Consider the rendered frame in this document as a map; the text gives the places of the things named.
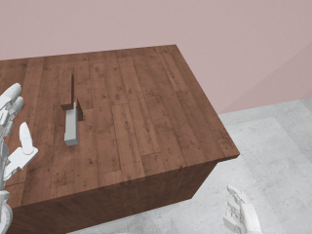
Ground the robot left forearm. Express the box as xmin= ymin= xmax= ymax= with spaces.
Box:
xmin=0 ymin=190 xmax=13 ymax=234

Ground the counter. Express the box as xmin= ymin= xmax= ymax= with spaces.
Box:
xmin=0 ymin=44 xmax=241 ymax=234

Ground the robot left hand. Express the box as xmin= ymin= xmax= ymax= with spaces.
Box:
xmin=0 ymin=83 xmax=38 ymax=191

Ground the robot right hand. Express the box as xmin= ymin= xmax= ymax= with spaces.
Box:
xmin=223 ymin=184 xmax=263 ymax=234

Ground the tap lever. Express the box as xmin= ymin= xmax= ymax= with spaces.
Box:
xmin=64 ymin=102 xmax=79 ymax=146

